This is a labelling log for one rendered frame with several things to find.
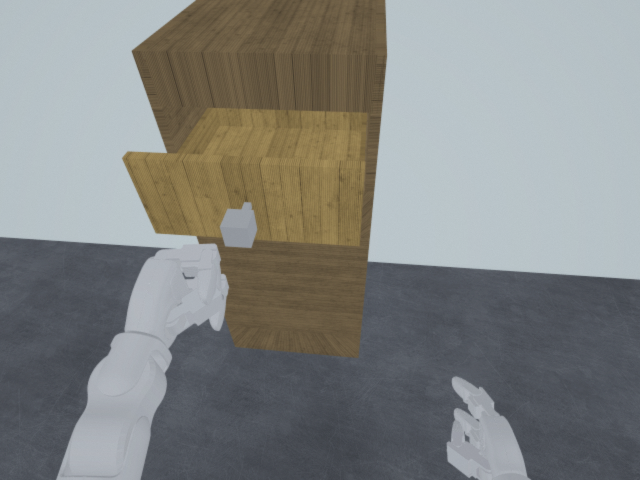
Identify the left robot hand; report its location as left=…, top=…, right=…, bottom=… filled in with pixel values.
left=124, top=244, right=229, bottom=349

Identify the right robot hand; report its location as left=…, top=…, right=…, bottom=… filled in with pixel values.
left=447, top=376, right=527, bottom=480

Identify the left robot forearm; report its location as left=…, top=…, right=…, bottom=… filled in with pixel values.
left=56, top=331, right=172, bottom=480

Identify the cabinet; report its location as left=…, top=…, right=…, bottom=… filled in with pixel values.
left=132, top=0, right=387, bottom=358

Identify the drawer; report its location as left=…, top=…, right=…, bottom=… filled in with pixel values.
left=122, top=108, right=367, bottom=246

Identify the handle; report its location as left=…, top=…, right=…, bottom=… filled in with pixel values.
left=220, top=202, right=257, bottom=248

